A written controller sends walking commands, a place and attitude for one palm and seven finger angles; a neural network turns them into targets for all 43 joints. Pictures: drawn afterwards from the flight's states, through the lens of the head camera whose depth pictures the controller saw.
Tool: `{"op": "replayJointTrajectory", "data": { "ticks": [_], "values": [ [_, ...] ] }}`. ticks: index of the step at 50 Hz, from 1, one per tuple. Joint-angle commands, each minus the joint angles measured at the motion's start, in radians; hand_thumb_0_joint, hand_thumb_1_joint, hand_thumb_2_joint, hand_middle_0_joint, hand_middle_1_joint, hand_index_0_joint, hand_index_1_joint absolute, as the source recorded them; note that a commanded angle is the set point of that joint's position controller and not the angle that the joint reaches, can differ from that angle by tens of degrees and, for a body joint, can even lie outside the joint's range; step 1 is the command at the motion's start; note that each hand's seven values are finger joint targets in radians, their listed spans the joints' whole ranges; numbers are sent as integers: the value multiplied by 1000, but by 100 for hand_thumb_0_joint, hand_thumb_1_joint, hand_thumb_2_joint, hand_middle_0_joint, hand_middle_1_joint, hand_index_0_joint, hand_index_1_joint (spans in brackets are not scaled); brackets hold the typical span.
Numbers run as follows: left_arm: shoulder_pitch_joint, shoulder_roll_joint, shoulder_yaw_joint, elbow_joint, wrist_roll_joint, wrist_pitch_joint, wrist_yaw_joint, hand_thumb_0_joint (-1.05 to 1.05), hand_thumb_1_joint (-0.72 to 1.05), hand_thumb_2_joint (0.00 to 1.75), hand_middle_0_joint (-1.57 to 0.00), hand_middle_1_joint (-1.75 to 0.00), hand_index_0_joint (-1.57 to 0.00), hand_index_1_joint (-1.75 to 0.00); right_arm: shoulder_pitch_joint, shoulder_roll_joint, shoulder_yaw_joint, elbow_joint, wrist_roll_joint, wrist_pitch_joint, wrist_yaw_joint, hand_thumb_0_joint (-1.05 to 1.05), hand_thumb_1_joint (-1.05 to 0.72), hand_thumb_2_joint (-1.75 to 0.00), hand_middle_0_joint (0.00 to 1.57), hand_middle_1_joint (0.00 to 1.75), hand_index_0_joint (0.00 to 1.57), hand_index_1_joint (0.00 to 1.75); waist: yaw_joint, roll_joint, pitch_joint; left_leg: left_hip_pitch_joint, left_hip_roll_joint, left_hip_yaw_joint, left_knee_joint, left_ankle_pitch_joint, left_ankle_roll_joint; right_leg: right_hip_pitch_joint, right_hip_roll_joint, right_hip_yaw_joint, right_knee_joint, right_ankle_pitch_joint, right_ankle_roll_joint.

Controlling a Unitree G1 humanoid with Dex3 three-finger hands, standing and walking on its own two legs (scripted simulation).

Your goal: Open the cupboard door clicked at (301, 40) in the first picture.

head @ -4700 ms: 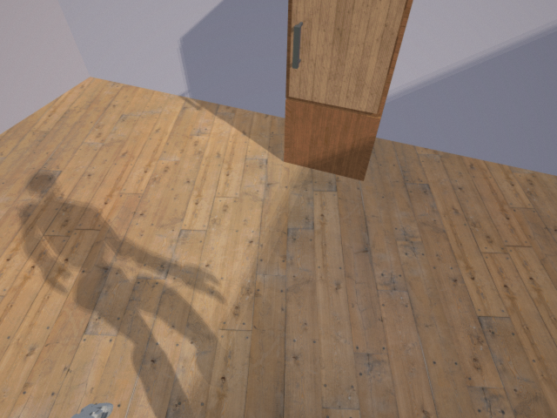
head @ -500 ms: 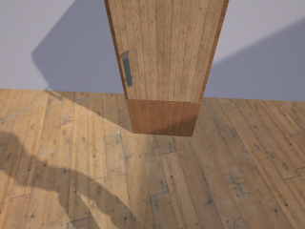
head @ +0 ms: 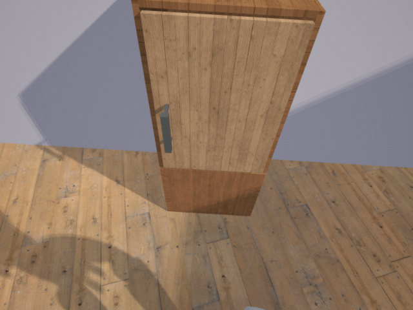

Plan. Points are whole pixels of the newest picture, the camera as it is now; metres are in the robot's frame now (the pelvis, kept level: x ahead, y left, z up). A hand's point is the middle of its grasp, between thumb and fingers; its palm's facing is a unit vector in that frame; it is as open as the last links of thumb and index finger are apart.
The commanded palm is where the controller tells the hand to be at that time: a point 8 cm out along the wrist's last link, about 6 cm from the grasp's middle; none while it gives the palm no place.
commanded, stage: take the last steps up to it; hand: left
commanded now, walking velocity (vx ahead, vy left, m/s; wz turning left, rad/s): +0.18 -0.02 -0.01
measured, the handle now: (167, 129) +0.66 +0.16 -0.10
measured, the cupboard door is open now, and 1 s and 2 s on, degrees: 0 0 0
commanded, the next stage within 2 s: come to a stop and stand still in 0.08 s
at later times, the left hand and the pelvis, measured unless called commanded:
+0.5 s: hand out of the picture +0.14 +0.16 -0.17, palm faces +0.08 -0.97 -0.23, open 7.3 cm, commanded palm none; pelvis +0.10 -0.02 -0.01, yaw +1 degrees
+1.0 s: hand out of the picture +0.11 +0.20 -0.18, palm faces +0.01 -0.98 -0.20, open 7.4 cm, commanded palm none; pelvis +0.09 +0.00 +0.00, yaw +0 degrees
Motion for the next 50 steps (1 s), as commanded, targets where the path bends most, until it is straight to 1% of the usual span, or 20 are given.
{"op": "replayJointTrajectory", "data": {
  "ticks": [1, 4, 6, 7, 8, 9, 11, 12, 13, 15, 21, 25, 28, 29, 30, 31, 33, 35, 39, 50],
  "values": [
    [-46, -3, -1, -80, -1, -27, 3, 0, 90, 90, -20, -30, -20, -30, 71, -151, -41, 3, 2, -7, -7, 0, -90, -90, 20, 30, 20, 30, -7, 158, 56, -2, 245, -153, -177, 258, 140, 1, -18, -26, -206, 18, 6],
    [-38, -2, 2, -74, 3, -31, 4, 0, 90, 90, -20, -30, -20, -30, 61, -150, -50, 14, 0, 8, -4, 0, -90, -90, 20, 30, 20, 30, 0, 159, 69, -45, 240, -146, -128, 167, 125, 98, 9, -59, -310, 64, -2],
    [61, 23, 12, -41, 5, -42, 7, 0, 90, 90, -20, -30, -20, -30, 42, -139, -48, 20, 3, 14, -1, 0, -90, -90, 20, 30, 20, 30, 49, 104, 33, -96, 190, -110, -6, 102, 81, 271, 38, -85, -444, 153, -11],
    [146, 69, 22, -11, 9, -53, 12, 0, 90, 90, -20, -30, -20, -30, 48, -115, -42, 21, 10, 11, 3, 0, -90, -90, 20, 30, 20, 30, 87, 5, -5, -174, 135, -63, 146, 54, 48, 417, -6, -15, -496, 168, -29],
    [240, 156, 38, 15, 12, -65, 23, 0, 90, 90, -20, -30, -20, -30, 68, -56, -32, 4, 18, 7, 10, 0, -90, -90, 20, 30, 20, 30, 112, -213, -62, -342, 31, 12, 399, -161, 4, 553, -226, 276, -589, 184, -106],
    [290, 212, 42, 16, -4, -62, 28, 0, 90, 90, -20, -30, -20, -30, 54, -73, -30, -24, 19, 18, 8, 0, -90, -90, 20, 30, 20, 30, 114, -263, -90, -401, -12, -56, 615, -384, -3, 533, -350, 466, -724, 174, -189],
    [110, 130, 19, -19, -6, -59, 44, 0, 90, 90, -20, -30, -20, -30, 24, -69, -30, -7, 17, 37, 0, 0, -90, -90, 20, 30, 20, 30, 50, -164, -2, -355, 52, -174, 693, -250, -10, 320, -323, 366, -748, 281, -183],
    [40, 90, 8, -42, -2, -58, 50, 0, 90, 90, -20, -30, -20, -30, 24, -57, -26, 8, 18, 44, -3, 0, -90, -90, 20, 30, 20, 30, 23, -68, 20, -299, 70, -185, 644, -201, -21, 242, -286, 264, -721, 401, -174],
    [2, 74, 1, -51, 0, -56, 53, 0, 90, 90, -20, -30, -20, -30, 39, -37, -18, 22, 18, 55, -4, 0, -90, -90, 20, 30, 20, 30, 3, -43, 2, -252, 66, -179, 582, -180, -32, 219, -254, 182, -687, 558, -161],
    [-12, 101, 6, -59, 4, -45, 62, 0, 90, 90, -20, -30, -20, -30, 45, -33, -21, 20, 26, 76, -5, 0, -90, -90, 20, 30, 20, 30, 2, -53, -35, -221, 38, -158, 489, -191, -45, 253, -243, 106, -628, 732, -168],
    [3, 157, 29, -71, 4, -11, 68, 0, 90, 90, -20, -30, -20, -30, -84, -96, -45, -63, 17, 109, 3, 0, -90, -90, 20, 30, 20, 30, 37, -108, -44, -289, -1, -160, 529, -169, -67, 303, -268, 116, -600, 789, -194],
    [-37, 176, 38, -96, 13, -1, 66, 0, 90, 90, -20, -30, -20, -30, -119, -101, -49, -102, 21, 102, 7, 0, -90, -90, 20, 30, 20, 30, 26, -146, -59, -225, -2, -154, 403, -155, -61, 281, -252, 105, -580, 672, -186],
    [-53, 170, 36, -100, 1, 9, 62, 0, 90, 90, -20, -30, -20, -30, -68, -110, -46, -91, 17, 85, 6, 0, -90, -90, 20, 30, 20, 30, -9, -122, -85, -45, -8, -112, 84, 92, -53, 230, -178, 64, -488, 491, -103],
    [-26, 134, 27, -103, -6, 14, 58, 0, 90, 90, -20, -30, -20, -30, -51, -154, -50, -91, 13, 72, 5, 0, -90, -90, 20, 30, 20, 30, -9, 7, -105, 50, 70, -178, 2, 242, -31, 166, -112, 28, -399, 305, -50],
    [26, 72, 14, -111, -11, 22, 54, 0, 90, 90, -20, -30, -20, -30, -77, -231, -61, -115, 7, 64, 3, 0, -90, -90, 20, 30, 20, 30, 10, 272, -94, 28, 280, -409, -75, 431, 47, 74, -3, -32, -284, -71, 16],
    [13, 74, 10, -118, -8, 25, 57, 0, 90, 90, -20, -30, -20, -30, -112, -255, -59, -140, 3, 68, -3, 0, -90, -90, 20, 30, 20, 30, 3, 280, -56, -86, 362, -481, -132, 433, 134, 78, 37, 23, -123, -254, 26],
    [1, 96, 22, -96, -1, 40, 53, 0, 90, 90, -20, -30, -20, -30, -168, -228, -50, -139, 0, 63, -28, 0, -90, -90, 20, 30, 20, 30, 17, 247, -10, -135, 301, -430, -151, 350, 125, 43, 47, 135, 51, -180, 24],
    [45, 110, 28, -65, 0, 33, 38, 0, 90, 90, -20, -30, -20, -30, -195, -195, -37, -142, 4, 54, -33, 0, -90, -90, 20, 30, 20, 30, 37, 158, -39, -46, 255, -344, -119, 397, 121, 0, 48, 137, 106, -87, 36],
    [40, 111, 30, -66, -1, 40, 30, 0, 90, 90, -20, -30, -20, -30, -104, -209, -47, -108, 7, 49, -40, 0, -90, -90, 20, 30, 20, 30, -1, 150, -95, 91, 263, -308, -106, 470, 123, -39, 49, 139, 128, -60, 58],
    [-20, 50, -3, -58, -9, 32, 25, 0, 90, 90, -20, -30, -20, -30, -49, -218, -62, -41, 0, 62, -20, 0, -90, -90, 20, 30, 20, 30, -29, 232, -36, -3, 227, -335, -152, 167, 121, 162, 45, 32, -320, -130, 28]
  ]
}}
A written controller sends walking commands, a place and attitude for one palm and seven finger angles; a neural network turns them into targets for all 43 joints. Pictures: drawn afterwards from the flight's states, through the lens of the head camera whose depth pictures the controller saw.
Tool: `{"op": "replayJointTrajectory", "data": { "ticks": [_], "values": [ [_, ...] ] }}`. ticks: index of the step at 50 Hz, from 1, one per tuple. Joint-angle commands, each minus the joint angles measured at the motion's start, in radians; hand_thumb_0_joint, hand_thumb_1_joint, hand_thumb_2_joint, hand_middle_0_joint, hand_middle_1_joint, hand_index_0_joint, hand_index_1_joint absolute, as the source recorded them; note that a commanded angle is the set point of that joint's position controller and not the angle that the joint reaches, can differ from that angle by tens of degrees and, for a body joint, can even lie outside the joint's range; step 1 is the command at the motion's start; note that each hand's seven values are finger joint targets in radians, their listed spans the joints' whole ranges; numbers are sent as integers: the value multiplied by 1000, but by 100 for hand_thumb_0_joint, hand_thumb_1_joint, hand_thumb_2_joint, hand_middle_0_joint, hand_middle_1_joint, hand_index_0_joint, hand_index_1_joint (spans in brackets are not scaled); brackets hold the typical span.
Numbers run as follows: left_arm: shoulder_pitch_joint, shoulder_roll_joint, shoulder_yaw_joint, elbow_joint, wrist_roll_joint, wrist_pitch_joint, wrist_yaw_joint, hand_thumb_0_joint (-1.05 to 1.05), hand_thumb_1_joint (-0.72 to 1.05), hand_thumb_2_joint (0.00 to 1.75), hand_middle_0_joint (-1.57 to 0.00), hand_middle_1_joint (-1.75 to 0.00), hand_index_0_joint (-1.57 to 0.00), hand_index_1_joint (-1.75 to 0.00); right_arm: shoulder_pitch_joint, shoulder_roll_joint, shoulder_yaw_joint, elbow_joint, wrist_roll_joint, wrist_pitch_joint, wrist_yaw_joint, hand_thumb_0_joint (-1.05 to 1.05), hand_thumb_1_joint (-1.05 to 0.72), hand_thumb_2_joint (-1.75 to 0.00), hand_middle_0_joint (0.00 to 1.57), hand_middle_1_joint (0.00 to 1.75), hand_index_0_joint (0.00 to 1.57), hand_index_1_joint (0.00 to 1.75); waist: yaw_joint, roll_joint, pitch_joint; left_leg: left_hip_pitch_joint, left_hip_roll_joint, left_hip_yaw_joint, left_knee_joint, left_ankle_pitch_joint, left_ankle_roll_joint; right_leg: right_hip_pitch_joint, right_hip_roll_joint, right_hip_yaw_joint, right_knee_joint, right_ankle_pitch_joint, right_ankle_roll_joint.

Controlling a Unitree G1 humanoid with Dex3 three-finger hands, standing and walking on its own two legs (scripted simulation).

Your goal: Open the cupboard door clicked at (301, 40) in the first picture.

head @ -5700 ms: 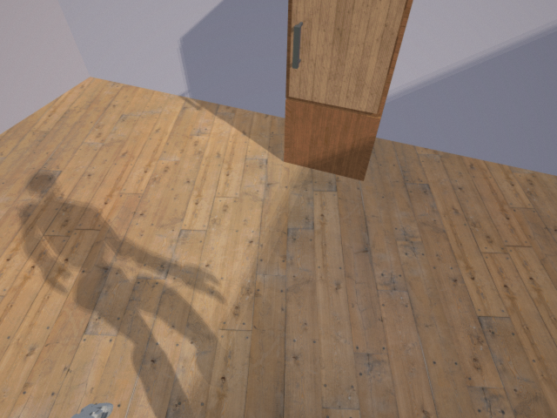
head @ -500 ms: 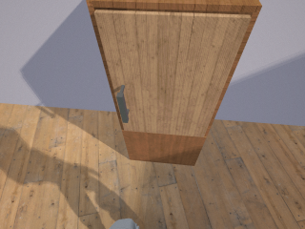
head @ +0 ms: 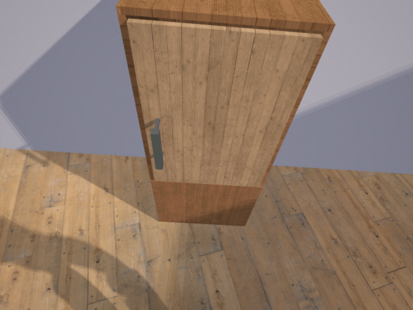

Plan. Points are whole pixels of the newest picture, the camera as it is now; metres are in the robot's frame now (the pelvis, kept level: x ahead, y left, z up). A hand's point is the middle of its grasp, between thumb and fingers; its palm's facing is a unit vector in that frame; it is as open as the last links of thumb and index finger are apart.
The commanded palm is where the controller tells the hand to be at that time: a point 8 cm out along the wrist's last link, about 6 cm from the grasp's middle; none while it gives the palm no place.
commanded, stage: come to a stop and stand still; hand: left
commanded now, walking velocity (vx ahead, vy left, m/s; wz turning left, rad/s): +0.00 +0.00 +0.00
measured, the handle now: (158, 144) +0.57 +0.16 -0.11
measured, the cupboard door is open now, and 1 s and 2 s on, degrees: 0 0 0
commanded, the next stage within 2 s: look again from close up in 0.66 s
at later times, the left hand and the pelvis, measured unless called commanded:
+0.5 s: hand out of the picture -0.02 +0.09 -0.18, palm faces +0.06 -0.98 -0.18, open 7.3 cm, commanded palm none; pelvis -0.01 -0.07 -0.01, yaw +1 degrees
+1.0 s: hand out of the picture -0.01 +0.15 -0.19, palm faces +0.05 -0.98 -0.18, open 7.4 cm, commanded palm none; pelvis -0.01 -0.02 -0.02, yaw +1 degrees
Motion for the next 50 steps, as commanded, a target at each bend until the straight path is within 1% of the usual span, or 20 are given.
{"op": "replayJointTrajectory", "data": {
  "ticks": [1, 3, 4, 5, 6, 7, 8, 11, 13, 16, 17, 37, 38, 39, 41, 42, 44, 45, 47, 50],
  "values": [
    [34, 6, -8, -41, -6, -40, 6, 0, 90, 90, -20, -30, -20, -30, 68, -182, -42, 1, 0, -4, 3, 0, -90, -90, 20, 30, 20, 30, 1, 223, -62, 75, 208, -251, -135, 43, 105, 37, 13, -47, -229, 34, -29],
    [108, 10, -9, -3, -5, -51, 12, 0, 90, 90, -20, -30, -20, -30, 56, -165, -40, 9, 10, -2, 6, 0, -90, -90, 20, 30, 20, 30, 37, 171, -60, -25, 153, -195, -91, -71, 51, 190, 11, -72, -432, 212, -34],
    [125, 42, -10, 8, -2, -60, 19, 0, 90, 90, -20, -30, -20, -30, 64, -122, -32, 13, 16, -1, 12, 0, -90, -90, 20, 30, 20, 30, 40, 88, -49, -88, 101, -142, -28, -131, 7, 241, -51, -1, -509, 214, -52],
    [94, 91, -11, 2, -1, -71, 27, 0, 90, 90, -20, -30, -20, -30, 71, -61, -16, 10, 25, 2, 18, 0, -90, -90, 20, 30, 20, 30, 24, -46, -20, -128, 39, -80, 48, -187, -36, 196, -181, 139, -580, 130, -97],
    [48, 124, -12, -13, -2, -73, 28, 0, 90, 90, -20, -30, -20, -30, 66, -31, -1, 3, 20, 6, 25, 0, -90, -90, 20, 30, 20, 30, 14, -101, 8, -97, 14, -56, 81, -216, -47, 84, -250, 183, -632, 31, -136],
    [45, 122, -6, -15, -3, -82, 29, 0, 90, 90, -20, -30, -20, -30, 34, -43, -1, 4, 6, 17, 23, 0, -90, -90, 20, 30, 20, 30, 40, -260, 62, -98, 16, -66, 137, -219, -41, -1, -223, 216, -677, -3, -147],
    [35, 87, -16, -6, -3, -84, 29, 0, 90, 90, -20, -30, -20, -30, 38, -61, -1, 12, 5, 18, 22, 0, -90, -90, 20, 30, 20, 30, 32, -246, 106, -101, 22, -81, 169, -194, -34, -20, -211, 197, -671, 50, -156],
    [16, 43, -28, 0, -12, -92, 30, 0, 90, 90, -20, -30, -20, -30, 145, -41, 8, 74, 9, 6, 17, 0, -90, -90, 20, 30, 20, 30, -8, -103, 43, -17, 28, -79, 114, -61, -38, 50, -153, 89, -550, 287, -152],
    [35, 29, -33, 9, -19, -92, 30, 0, 90, 90, -20, -30, -20, -30, 165, -45, 11, 95, 10, -1, 11, 0, -90, -90, 20, 30, 20, 30, -2, -43, 35, 48, 39, -91, 41, 52, -38, 35, -111, 58, -514, 283, -121],
    [62, 16, -32, 21, -17, -87, 30, 0, 90, 90, -20, -30, -20, -30, 153, -52, 13, 105, 10, -1, 5, 0, -90, -90, 20, 30, 20, 30, 12, -39, 82, 55, 53, -89, 28, 60, -40, 8, -75, 61, -544, 210, -98],
    [67, 21, -30, 29, -18, -85, 30, 0, 90, 90, -20, -30, -20, -30, 147, -49, 14, 107, 11, -1, 5, 0, -90, -90, 20, 30, 20, 30, 13, 9, 69, 57, 52, -87, 24, 70, -42, 29, -79, 57, -534, 239, -95],
    [144, -16, -33, 59, -10, -91, 36, 0, 90, 90, -20, -30, -20, -30, 109, -39, 12, 98, 18, -10, -6, 0, -90, -90, 20, 30, 20, 30, 18, 31, 51, 88, 57, -92, 6, 102, -34, 79, -63, 31, -508, 356, -84],
    [268, 28, -27, 87, 8, -131, 76, 0, 90, 90, -20, -30, -20, -30, -45, -65, 13, 10, 23, -31, 6, 0, -90, -90, 20, 30, 20, 30, 92, -78, 73, -68, 30, -40, 307, -14, -56, 101, -158, 169, -498, 1051, 15],
    [229, 56, -29, 38, 11, -146, 71, 0, 90, 90, -20, -30, -20, -30, 41, -16, 14, -34, 20, -17, 13, 0, -90, -90, 20, 30, 20, 30, 10, -71, 4, -121, -7, -108, 346, -193, -23, 178, -200, 142, -437, 1142, -17],
    [166, 52, -29, -2, 16, -146, 58, 0, 90, 90, -20, -30, -20, -30, 54, -15, 13, -48, 22, -17, 23, 0, -90, -90, 20, 30, 20, 30, 16, -69, -64, -94, -1, -80, 328, -215, -15, 190, -169, 81, -406, 886, -140],
    [138, 46, -28, -19, 14, -142, 57, 0, 90, 90, -20, -30, -20, -30, 69, -19, 15, -50, 22, -22, 23, 0, -90, -90, 20, 30, 20, 30, 4, -60, -70, -62, -14, -63, 249, -180, -18, 170, -152, 64, -398, 776, -160],
    [126, 28, -35, -33, 3, -129, 54, 0, 90, 90, -20, -30, -20, -30, 116, -40, 17, -38, 18, -37, 19, 0, -90, -90, 20, 30, 20, 30, -5, 17, -82, 53, 5, -98, 77, 9, -11, 111, -87, 41, -331, 532, -126],
    [135, 5, -35, -37, 3, -117, 53, 0, 90, 90, -20, -30, -20, -30, 130, -76, 11, -37, 13, -47, 17, 0, -90, -90, 20, 30, 20, 30, 12, 108, -56, 43, 65, -148, 82, 175, 14, 81, -47, 12, -311, 381, -100],
    [145, -1, -40, -32, 1, -101, 50, 0, 90, 90, -20, -30, -20, -30, 106, -100, 15, -43, 9, -43, 8, 0, -90, -90, 20, 30, 20, 30, 30, 201, -20, 5, 101, -205, 51, 239, 50, 76, -8, -24, -309, 194, -82],
    [138, 10, -45, -30, 6, -89, 41, 0, 90, 90, -20, -30, -20, -30, 69, -107, 17, -62, 10, -37, 7, 0, -90, -90, 20, 30, 20, 30, 44, 107, 52, -73, 83, -213, -6, 42, 55, 76, -10, -19, -337, 154, -76]
  ]
}}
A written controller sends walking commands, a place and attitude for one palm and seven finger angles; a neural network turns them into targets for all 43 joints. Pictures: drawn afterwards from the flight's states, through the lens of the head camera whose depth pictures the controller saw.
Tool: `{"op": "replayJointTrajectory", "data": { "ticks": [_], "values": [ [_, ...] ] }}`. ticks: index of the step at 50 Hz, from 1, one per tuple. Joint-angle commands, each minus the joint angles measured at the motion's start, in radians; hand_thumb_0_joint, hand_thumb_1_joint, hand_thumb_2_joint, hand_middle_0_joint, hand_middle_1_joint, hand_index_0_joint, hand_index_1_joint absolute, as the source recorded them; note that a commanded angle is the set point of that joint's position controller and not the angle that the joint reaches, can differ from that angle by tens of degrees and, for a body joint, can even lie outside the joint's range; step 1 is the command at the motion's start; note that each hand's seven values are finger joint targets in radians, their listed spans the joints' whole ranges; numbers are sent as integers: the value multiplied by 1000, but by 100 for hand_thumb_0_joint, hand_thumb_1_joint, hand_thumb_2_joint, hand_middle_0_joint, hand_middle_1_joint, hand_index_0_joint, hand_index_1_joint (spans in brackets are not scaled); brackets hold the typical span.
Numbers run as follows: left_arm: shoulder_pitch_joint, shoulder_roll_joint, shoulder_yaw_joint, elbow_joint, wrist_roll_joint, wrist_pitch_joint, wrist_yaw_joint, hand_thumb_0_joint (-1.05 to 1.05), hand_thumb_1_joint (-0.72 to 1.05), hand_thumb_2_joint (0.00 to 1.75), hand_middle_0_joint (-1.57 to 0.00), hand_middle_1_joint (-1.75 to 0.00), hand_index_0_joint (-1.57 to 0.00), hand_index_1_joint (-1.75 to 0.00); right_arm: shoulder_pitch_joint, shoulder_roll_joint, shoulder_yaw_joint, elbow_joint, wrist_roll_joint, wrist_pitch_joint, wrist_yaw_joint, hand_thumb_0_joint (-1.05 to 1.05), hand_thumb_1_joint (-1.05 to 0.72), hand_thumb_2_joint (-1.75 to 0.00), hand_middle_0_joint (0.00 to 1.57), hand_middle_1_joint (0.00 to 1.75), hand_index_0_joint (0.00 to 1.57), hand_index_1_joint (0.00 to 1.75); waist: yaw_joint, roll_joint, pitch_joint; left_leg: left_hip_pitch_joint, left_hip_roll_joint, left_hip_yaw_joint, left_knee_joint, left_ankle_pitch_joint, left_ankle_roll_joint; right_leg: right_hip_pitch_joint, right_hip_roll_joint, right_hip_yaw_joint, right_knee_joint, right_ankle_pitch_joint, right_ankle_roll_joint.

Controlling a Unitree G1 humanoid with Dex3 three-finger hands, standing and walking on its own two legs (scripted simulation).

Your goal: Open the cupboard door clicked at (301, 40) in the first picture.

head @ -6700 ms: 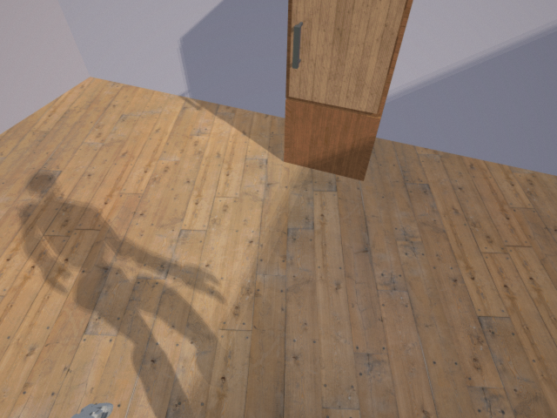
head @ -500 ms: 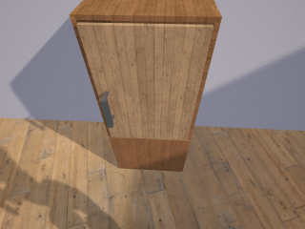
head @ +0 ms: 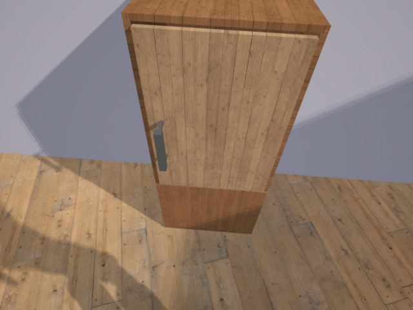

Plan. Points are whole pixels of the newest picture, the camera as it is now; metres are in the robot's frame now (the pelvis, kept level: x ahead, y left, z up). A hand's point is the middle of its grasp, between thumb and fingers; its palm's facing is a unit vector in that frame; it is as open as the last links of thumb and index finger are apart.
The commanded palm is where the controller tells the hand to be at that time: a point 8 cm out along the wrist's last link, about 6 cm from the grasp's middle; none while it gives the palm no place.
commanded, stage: look again from close up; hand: left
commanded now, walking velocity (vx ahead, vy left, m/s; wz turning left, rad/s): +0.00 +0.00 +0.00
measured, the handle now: (162, 146) +0.58 +0.18 -0.09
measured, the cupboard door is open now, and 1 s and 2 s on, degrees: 0 0 0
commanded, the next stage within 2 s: shuffle to correct the standing spot in 0.24 s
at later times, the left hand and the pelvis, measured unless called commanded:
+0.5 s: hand out of the picture +0.00 +0.19 -0.17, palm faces -0.03 -0.98 -0.20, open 7.4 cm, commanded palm none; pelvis +0.01 +0.01 +0.00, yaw -1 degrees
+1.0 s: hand out of the picture +0.02 +0.20 -0.17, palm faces +0.06 -0.97 -0.23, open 7.4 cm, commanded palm none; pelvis -0.03 +0.01 +0.00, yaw +1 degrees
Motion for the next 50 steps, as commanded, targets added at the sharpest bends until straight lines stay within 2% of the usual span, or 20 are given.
{"op": "replayJointTrajectory", "data": {
  "ticks": [1, 3, 8, 17, 20, 22, 24, 25, 26, 27, 29, 30, 32, 34, 36, 38, 40, 43, 48, 50],
  "values": [
    [62, 94, 14, -44, 3, -4, -3, 0, 90, 90, -20, -30, -20, -30, 35, -104, -7, -51, 0, -10, 4, 0, -90, -90, 20, 30, 20, 30, 11, 48, 76, -55, 112, -151, -222, 125, 48, -49, -39, 32, -68, 39, -39],
    [47, 106, 14, -54, 4, -2, -7, 0, 90, 90, -20, -30, -20, -30, 36, -114, -8, -51, -1, -10, 6, 0, -90, -90, 20, 30, 20, 30, 7, 33, 75, -57, 107, -161, -258, 49, 47, -51, -44, 34, -72, 43, -37],
    [36, 134, 13, -61, 4, -2, -12, 0, 90, 90, -20, -30, -20, -30, 30, -134, -8, -47, 0, -14, 10, 0, -90, -90, 20, 30, 20, 30, 9, 20, 47, -36, 104, -159, -282, 30, 47, -44, -57, 37, -86, 56, -34],
    [27, 157, 12, -50, 1, -8, -12, 0, 90, 90, -20, -30, -20, -30, 34, -138, -5, -16, 4, -21, 9, 0, -90, -90, 20, 30, 20, 30, 7, 9, -2, 34, 91, -118, -235, 202, 41, -26, -80, 52, -101, 131, -30],
    [48, 128, 8, -35, 7, -1, -17, 0, 90, 90, -20, -30, -20, -30, 59, -127, -7, 4, 0, -10, 11, 0, -90, -90, 20, 30, 20, 30, -1, 18, 8, 37, 116, -145, -268, -12, 55, -61, -51, 17, -62, -13, -35],
    [44, 123, 10, -41, 12, 3, -24, 0, 90, 90, -20, -30, -20, -30, 63, -142, -16, 4, -3, -4, 11, 0, -90, -90, 20, 30, 20, 30, -5, 50, 64, 0, 143, -191, -302, -145, 73, -112, -32, -1, -24, -73, -40],
    [56, 110, 13, -41, 14, -1, -28, 0, 90, 90, -20, -30, -20, -30, 62, -141, -20, 2, -4, -3, 10, 0, -90, -90, 20, 30, 20, 30, 0, 72, 71, -4, 155, -207, -298, -138, 87, -129, -29, 0, -16, -59, -47],
    [60, 191, -5, -92, 21, -7, -24, 0, 90, 90, -20, -30, -20, -30, 42, -206, -20, -71, -7, 7, 13, 0, -90, -90, 20, 30, 20, 30, -12, 30, 112, -66, 113, -163, -268, -14, 56, -66, -16, -22, -29, 12, -34],
    [105, 118, 1, -86, 7, -12, -11, 0, 90, 90, -20, -30, -20, -30, -5, -148, -18, -97, -9, -10, 8, 0, -90, -90, 20, 30, 20, 30, 31, -62, -3, -77, 92, -142, -130, 73, 38, -45, -54, 37, -68, 58, -34],
    [109, 129, 0, -80, 5, -20, -5, 0, 90, 90, -20, -30, -20, -30, 17, -107, -14, -99, -4, -20, 6, 0, -90, -90, 20, 30, 20, 30, 4, -78, -79, -16, 56, -99, -52, 245, 22, -10, -94, 90, -75, 240, -53],
    [100, 151, 13, -85, -1, -34, 2, 0, 90, 90, -20, -30, -20, -30, 69, -104, -16, -74, 3, -26, 0, 0, -90, -90, 20, 30, 20, 30, -19, 5, -143, 61, 54, -81, -31, 481, 15, 34, -110, 86, -17, 578, -61],
    [102, 195, 25, -105, -2, -40, 4, 0, 90, 90, -20, -30, -20, -30, 63, -138, -24, -84, 5, -26, -2, 0, -90, -90, 20, 30, 20, 30, -10, -17, -140, 57, 52, -75, 3, 544, 22, 57, -109, 84, 1, 706, -61],
    [104, 232, 48, -133, -3, -36, 12, 0, 90, 90, -20, -30, -20, -30, 33, -153, -44, -112, 13, -15, -6, 0, -90, -90, 20, 30, 20, 30, -2, -26, -106, -13, 32, -39, 24, 469, 18, 100, -142, 90, 27, 877, -71],
    [125, 184, 43, -149, -3, -17, 20, 0, 90, 90, -20, -30, -20, -30, 29, -85, -39, -124, 11, 4, -3, 0, -90, -90, 20, 30, 20, 30, 4, -66, -84, -55, 14, -16, 21, 349, 6, 115, -166, 106, 34, 895, -78],
    [131, 185, 44, -163, 1, -10, 23, 0, 90, 90, -20, -30, -20, -30, 21, -69, -38, -135, 9, 14, 3, 0, -90, -90, 20, 30, 20, 30, 6, -84, -71, -65, 1, -3, 17, 306, 0, 120, -177, 110, 43, 921, -79],
    [109, 190, 47, -183, 1, -3, 24, 0, 90, 90, -20, -30, -20, -30, 10, -77, -45, -145, 7, 22, 6, 0, -90, -90, 20, 30, 20, 30, 2, -96, -66, -36, 7, -5, 6, 322, -1, 88, -177, 109, 38, 861, -78],
    [79, 186, 46, -205, 3, 2, 23, 0, 90, 90, -20, -30, -20, -30, 9, -89, -50, -147, 4, 21, 10, 0, -90, -90, 20, 30, 20, 30, -3, -54, -84, 31, 28, -19, -14, 435, 6, 44, -152, 86, 38, 728, -64],
    [39, 175, 40, -219, 1, 9, 19, 0, 90, 90, -20, -30, -20, -30, -9, -121, -54, -148, 3, 21, 13, 0, -90, -90, 20, 30, 20, 30, -8, -21, -60, 65, 64, -68, -37, 460, 23, -30, -105, 62, -6, 416, -38],
    [-1, 187, 38, -220, 6, 19, 3, 0, 90, 90, -20, -30, -20, -30, -50, -158, -50, -159, -1, 23, 24, 0, -90, -90, 20, 30, 20, 30, -4, 21, 56, -60, 68, -122, -172, 44, 30, -93, -71, 68, -97, 31, -31],
    [2, 196, 39, -220, 9, 18, -2, 0, 90, 90, -20, -30, -20, -30, -42, -166, -51, -163, -2, 24, 27, 0, -90, -90, 20, 30, 20, 30, -2, 30, 69, -99, 71, -147, -227, -91, 32, -90, -63, 59, -109, -18, -32]
  ]
}}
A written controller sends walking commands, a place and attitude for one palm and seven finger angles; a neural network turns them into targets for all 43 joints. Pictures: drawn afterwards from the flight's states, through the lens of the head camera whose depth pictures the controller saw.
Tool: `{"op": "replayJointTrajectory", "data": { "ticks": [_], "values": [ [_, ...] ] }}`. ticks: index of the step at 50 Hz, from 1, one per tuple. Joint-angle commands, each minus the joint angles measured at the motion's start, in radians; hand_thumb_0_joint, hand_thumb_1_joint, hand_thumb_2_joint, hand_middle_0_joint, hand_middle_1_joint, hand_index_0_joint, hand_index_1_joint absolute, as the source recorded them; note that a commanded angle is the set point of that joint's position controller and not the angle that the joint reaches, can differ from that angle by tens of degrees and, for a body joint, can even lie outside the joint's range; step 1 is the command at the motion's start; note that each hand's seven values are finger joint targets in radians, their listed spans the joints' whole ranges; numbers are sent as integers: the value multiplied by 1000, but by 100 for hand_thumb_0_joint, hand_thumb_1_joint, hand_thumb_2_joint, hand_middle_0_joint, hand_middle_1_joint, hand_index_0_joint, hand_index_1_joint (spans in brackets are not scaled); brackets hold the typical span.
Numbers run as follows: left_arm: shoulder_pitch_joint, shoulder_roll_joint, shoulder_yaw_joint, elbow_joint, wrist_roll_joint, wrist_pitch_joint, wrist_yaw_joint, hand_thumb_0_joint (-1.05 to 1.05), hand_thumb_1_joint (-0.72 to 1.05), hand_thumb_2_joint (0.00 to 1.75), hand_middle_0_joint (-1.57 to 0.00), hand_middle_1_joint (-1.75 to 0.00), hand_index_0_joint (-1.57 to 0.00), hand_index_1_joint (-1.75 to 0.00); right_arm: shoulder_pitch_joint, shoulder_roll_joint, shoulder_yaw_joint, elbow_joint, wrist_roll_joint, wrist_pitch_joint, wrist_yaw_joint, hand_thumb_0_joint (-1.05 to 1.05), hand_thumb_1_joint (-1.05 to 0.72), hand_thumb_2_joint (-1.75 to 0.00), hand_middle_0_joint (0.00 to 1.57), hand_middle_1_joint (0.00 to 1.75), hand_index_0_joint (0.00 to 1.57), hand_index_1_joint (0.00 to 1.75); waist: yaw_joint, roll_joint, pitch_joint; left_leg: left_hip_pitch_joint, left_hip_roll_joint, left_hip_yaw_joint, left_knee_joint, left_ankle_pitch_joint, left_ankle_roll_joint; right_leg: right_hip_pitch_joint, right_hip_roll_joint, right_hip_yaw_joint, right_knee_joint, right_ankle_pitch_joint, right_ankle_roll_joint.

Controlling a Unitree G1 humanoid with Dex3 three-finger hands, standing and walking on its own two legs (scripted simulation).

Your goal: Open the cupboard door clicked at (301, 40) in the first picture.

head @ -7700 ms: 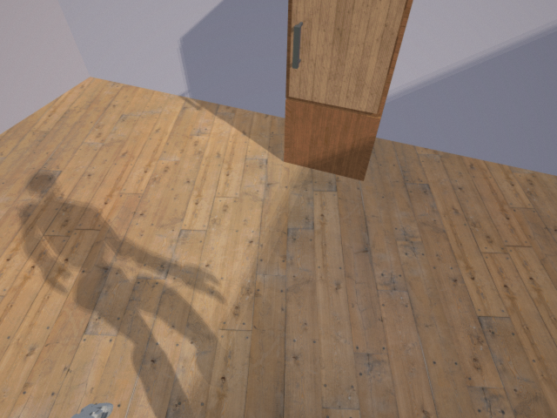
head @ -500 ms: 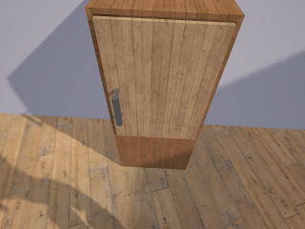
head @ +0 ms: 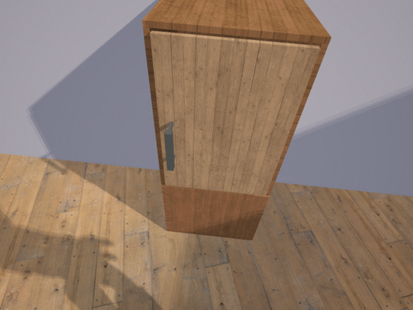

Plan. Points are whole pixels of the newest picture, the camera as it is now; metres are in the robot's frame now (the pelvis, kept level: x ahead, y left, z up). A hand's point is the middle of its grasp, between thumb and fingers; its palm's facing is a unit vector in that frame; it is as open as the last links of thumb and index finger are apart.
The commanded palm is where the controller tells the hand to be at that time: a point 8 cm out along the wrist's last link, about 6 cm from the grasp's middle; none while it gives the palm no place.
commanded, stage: come to a stop and stand still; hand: left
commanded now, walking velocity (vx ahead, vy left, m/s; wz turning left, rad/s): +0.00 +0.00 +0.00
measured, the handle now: (171, 146) +0.62 +0.16 -0.09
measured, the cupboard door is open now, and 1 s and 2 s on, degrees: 0 0 0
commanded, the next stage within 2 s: look again from close up in 1.30 s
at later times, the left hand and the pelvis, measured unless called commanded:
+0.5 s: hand out of the picture -0.11 +0.18 -0.17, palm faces +0.06 -0.98 -0.17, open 7.4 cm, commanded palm none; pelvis -0.06 +0.01 +0.01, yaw +1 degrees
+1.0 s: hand out of the picture -0.09 +0.21 -0.18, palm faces +0.08 -0.98 -0.17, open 7.4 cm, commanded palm none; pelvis -0.14 +0.04 +0.00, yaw +0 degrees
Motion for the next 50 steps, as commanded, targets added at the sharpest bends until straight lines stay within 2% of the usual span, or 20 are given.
{"op": "replayJointTrajectory", "data": {
  "ticks": [1, 8, 15, 20, 29, 34, 35, 36, 37, 38, 39, 40, 41, 42, 43, 44, 45, 47, 48, 50],
  "values": [
    [32, 128, 35, -57, 8, -19, -2, 0, 90, 90, -20, -30, -20, -30, 48, -160, -38, -52, -2, -12, -1, 0, -90, -90, 20, 30, 20, 30, -14, 58, 87, -105, 98, -160, -258, -192, 15, -68, -35, 54, -138, -61, -45],
    [123, 95, 32, -7, 11, -17, -10, 0, 90, 90, -20, -30, -20, -30, 73, -167, -39, -28, -3, -7, 0, 0, -90, -90, 20, 30, 20, 30, 6, 87, 65, -170, 126, -216, -370, -352, 22, -8, -9, 14, -117, -68, -31],
    [164, 86, 27, 35, 8, -27, -6, 0, 90, 90, -20, -30, -20, -30, 156, -115, -27, 35, 2, -3, 0, 0, -90, -90, 20, 30, 20, 30, -16, -2, 72, -105, 80, -168, -295, -248, 2, -85, -50, 89, -219, -161, -48],
    [206, 60, 24, 70, 5, -29, -2, 0, 90, 90, -20, -30, -20, -30, 190, -94, -22, 75, 4, -4, -4, 0, -90, -90, 20, 30, 20, 30, -18, 22, 71, -94, 79, -167, -286, -223, -1, -100, -47, 94, -213, -144, -50],
    [284, -3, 27, 121, 11, -22, 0, 0, 90, 90, -20, -30, -20, -30, 198, -74, -29, 106, 3, 7, -10, 0, -90, -90, 20, 30, 20, 30, -1, 73, 106, -176, 86, -181, -345, -340, -7, -79, -2, 61, -152, -152, -44],
    [318, -3, 46, 126, 15, -6, -2, 0, 90, 90, -20, -30, -20, -30, 178, -48, -41, 96, 0, 33, -9, 0, -90, -90, 20, 30, 20, 30, 5, -14, 115, -176, 19, -102, -221, -334, -28, -167, -15, 98, -198, -269, -61],
    [294, 14, 51, 118, 15, -5, 0, 0, 90, 90, -20, -30, -20, -30, 201, -33, -44, 98, 0, 41, -9, 0, -90, -90, 20, 30, 20, 30, -12, -97, 95, -97, -24, -50, -69, -253, -41, -256, -60, 144, -277, -332, -80],
    [219, 43, 67, 96, 14, 1, 4, 0, 90, 90, -20, -30, -20, -30, 254, -4, -55, 108, -3, 56, -11, 0, -90, -90, 20, 30, 20, 30, -53, -203, 55, 59, -80, 26, 217, -122, -60, -440, -147, 217, -407, -436, -114],
    [64, 76, 82, 52, 15, 6, 12, 0, 90, 90, -20, -30, -20, -30, 345, -4, -75, 131, -1, 64, -15, 0, -90, -90, 20, 30, 20, 30, -125, -261, 2, 211, -62, 3, 481, -82, -51, -626, -249, 269, -483, -450, -138],
    [-118, 88, 88, 1, 21, 0, 20, 0, 90, 90, -20, -30, -20, -30, 446, -4, -82, 155, 7, 55, -13, 0, -90, -90, 20, 30, 20, 30, -197, -254, 1, 276, -3, -56, 558, -116, -36, -691, -258, 223, -448, -321, -126],
    [-181, 90, 89, -21, 24, -8, 23, 0, 90, 90, -20, -30, -20, -30, 505, 21, -69, 164, 11, 34, -10, 0, -90, -90, 20, 30, 20, 30, -210, -177, 37, 222, 32, -66, 413, -168, -27, -611, -219, 168, -359, -219, -100],
    [-163, 82, 88, -11, 22, -6, 20, 0, 90, 90, -20, -30, -20, -30, 503, 41, -55, 157, 12, 23, -5, 0, -90, -90, 20, 30, 20, 30, -185, -86, 108, 138, 43, -63, 146, -186, -27, -552, -175, 137, -220, -230, -71],
    [-53, 38, 74, 15, 11, 3, 14, 0, 90, 90, -20, -30, -20, -30, 456, 39, -40, 137, 6, 7, -8, 0, -90, -90, 20, 30, 20, 30, -120, 94, 172, 29, 48, -93, -150, -241, -32, -477, -90, 98, -11, -252, -65],
    [54, -32, 64, 25, -9, 8, 8, 0, 90, 90, -20, -30, -20, -30, 381, -27, -39, 100, -8, -16, -18, 0, -90, -90, 20, 30, 20, 30, -62, 375, 219, -150, 220, -442, -429, -448, 0, -445, 36, 17, 233, -172, -20],
    [90, -35, 69, 19, -12, 8, 1, 0, 90, 90, -20, -30, -20, -30, 234, -97, -44, 44, -10, -15, -37, 0, -90, -90, 20, 30, 20, 30, 2, 346, 230, -407, 321, -524, -536, -546, 112, -294, 2, 98, 385, -79, -17],
    [118, -30, 71, 50, 6, 15, -3, 0, 90, 90, -20, -30, -20, -30, 130, -81, -36, 36, -13, -15, -32, 0, -90, -90, 20, 30, 20, 30, 37, 259, 156, -487, 282, -517, -543, -575, 106, -181, 20, 101, 526, -41, -19],
    [158, -27, 74, 67, 11, 22, -2, 0, 90, 90, -20, -30, -20, -30, 76, -86, -33, 28, -12, -18, -31, 0, -90, -90, 20, 30, 20, 30, 66, 257, 121, -495, 273, -505, -531, -562, 106, -173, 26, 109, 622, -36, -16],
    [175, -25, 66, 85, 7, 15, -5, 0, 90, 90, -20, -30, -20, -30, 64, -75, -27, 38, -14, -22, -27, 0, -90, -90, 20, 30, 20, 30, 56, 106, 122, -385, 225, -398, -464, -402, 101, -192, 16, 93, 573, -36, -15],
    [160, -34, 55, 85, 3, 11, -6, 0, 90, 90, -20, -30, -20, -30, 96, -78, -30, 55, -14, -19, -28, 0, -90, -90, 20, 30, 20, 30, 33, 90, 108, -289, 211, -362, -446, -359, 99, -185, 17, 62, 465, -67, -15],
    [126, -43, 41, 76, 1, 6, -8, 0, 90, 90, -20, -30, -20, -30, 175, -69, -31, 95, -12, -13, -33, 0, -90, -90, 20, 30, 20, 30, -10, 138, 91, -116, 202, -354, -457, -352, 93, -163, 24, 25, 233, -142, -24]
  ]
}}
